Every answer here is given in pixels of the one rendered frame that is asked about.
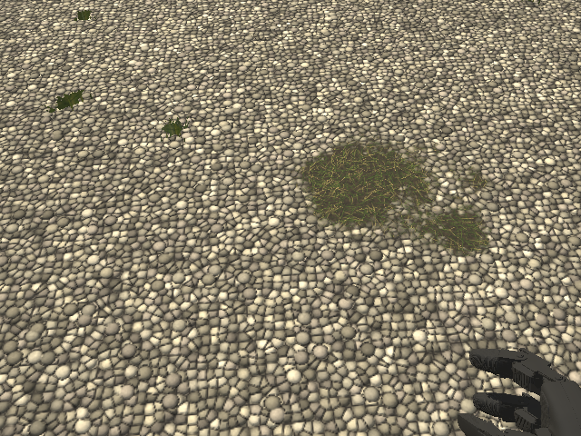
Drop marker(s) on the robot right hand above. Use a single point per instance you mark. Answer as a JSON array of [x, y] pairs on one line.
[[558, 413]]

